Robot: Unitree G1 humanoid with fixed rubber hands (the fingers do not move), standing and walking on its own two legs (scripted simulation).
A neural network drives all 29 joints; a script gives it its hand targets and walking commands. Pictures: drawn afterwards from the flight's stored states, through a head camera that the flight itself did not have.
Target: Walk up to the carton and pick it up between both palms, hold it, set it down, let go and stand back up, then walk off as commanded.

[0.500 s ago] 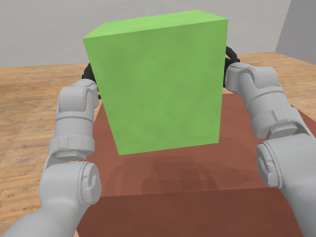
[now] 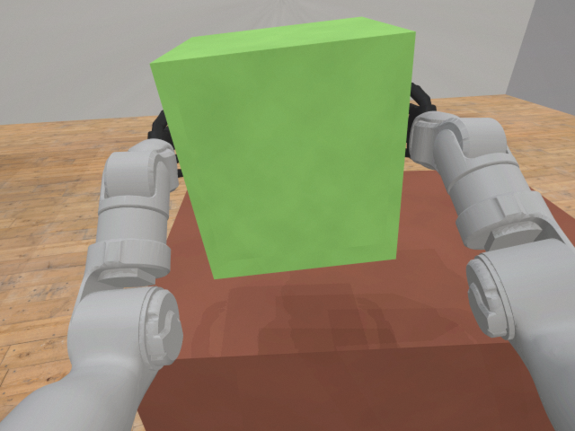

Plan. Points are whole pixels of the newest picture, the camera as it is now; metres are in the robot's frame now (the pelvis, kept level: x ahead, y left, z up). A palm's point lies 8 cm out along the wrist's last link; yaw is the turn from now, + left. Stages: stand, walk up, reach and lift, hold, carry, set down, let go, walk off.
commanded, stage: hold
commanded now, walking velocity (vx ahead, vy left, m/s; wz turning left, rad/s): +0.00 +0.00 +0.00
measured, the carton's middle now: (290, 143) +0.40 +0.01 +0.30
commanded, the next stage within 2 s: set down in 0.42 s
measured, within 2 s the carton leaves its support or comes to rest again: neither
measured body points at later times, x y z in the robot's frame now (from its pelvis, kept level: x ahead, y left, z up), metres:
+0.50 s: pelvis +0.00 +0.00 +0.00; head -0.10 +0.02 +0.44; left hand +0.39 +0.18 +0.29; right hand +0.39 -0.16 +0.33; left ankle +0.01 +0.13 -0.75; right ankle +0.02 -0.11 -0.75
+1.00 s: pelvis +0.02 +0.00 +0.00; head -0.05 +0.01 +0.45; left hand +0.42 +0.19 +0.25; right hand +0.44 -0.15 +0.26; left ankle +0.01 +0.13 -0.75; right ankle +0.02 -0.11 -0.75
